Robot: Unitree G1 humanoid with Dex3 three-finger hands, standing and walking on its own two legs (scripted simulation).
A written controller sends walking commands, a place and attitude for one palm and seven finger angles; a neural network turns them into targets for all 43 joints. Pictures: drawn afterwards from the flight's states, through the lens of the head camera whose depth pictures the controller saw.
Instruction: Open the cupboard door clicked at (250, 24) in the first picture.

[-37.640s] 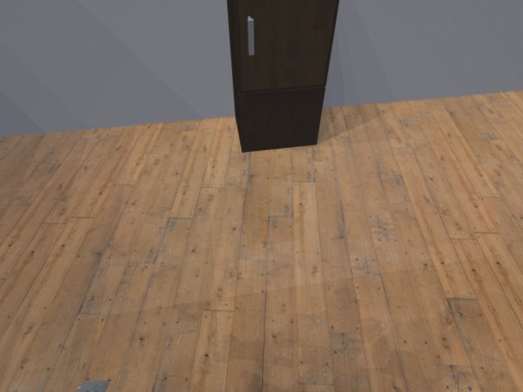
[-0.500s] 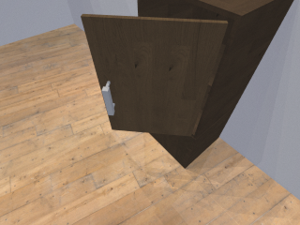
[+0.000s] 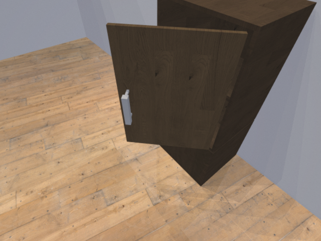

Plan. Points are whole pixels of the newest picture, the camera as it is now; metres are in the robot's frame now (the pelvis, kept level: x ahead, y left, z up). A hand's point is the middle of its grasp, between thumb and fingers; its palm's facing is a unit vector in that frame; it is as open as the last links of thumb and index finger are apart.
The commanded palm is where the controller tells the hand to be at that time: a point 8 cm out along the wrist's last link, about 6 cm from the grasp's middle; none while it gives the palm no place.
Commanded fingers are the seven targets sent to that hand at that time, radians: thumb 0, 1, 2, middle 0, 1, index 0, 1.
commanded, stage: come to a stop and stand still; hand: left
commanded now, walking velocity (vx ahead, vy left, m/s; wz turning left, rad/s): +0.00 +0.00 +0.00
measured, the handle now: (128, 107) +0.63 +0.17 -0.07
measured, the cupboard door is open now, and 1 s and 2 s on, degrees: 44 44 44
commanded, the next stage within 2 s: look again from close up in 0.24 s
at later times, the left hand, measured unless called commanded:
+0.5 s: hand out of the picture +0.00 +0.16 -0.18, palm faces +0.03 -0.98 -0.18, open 7.3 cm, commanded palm none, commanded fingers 0.00 0.90 0.90 -0.20 -0.30 -0.20 -0.30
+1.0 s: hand out of the picture -0.02 +0.15 -0.18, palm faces +0.05 -0.99 -0.15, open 7.4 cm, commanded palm none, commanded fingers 0.00 0.90 0.90 -0.20 -0.30 -0.20 -0.30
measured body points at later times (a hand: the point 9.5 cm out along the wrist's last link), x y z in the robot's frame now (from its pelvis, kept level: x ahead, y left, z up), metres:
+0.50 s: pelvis +0.00 -0.01 +0.00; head -0.01 +0.00 +0.45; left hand +0.00 +0.21 -0.16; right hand +0.00 -0.22 -0.16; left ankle +0.00 +0.10 -0.74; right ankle +0.05 -0.13 -0.74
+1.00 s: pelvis +0.00 -0.01 +0.00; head +0.00 +0.00 +0.45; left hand -0.02 +0.20 -0.16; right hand -0.03 -0.21 -0.16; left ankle +0.00 +0.10 -0.74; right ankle +0.05 -0.13 -0.74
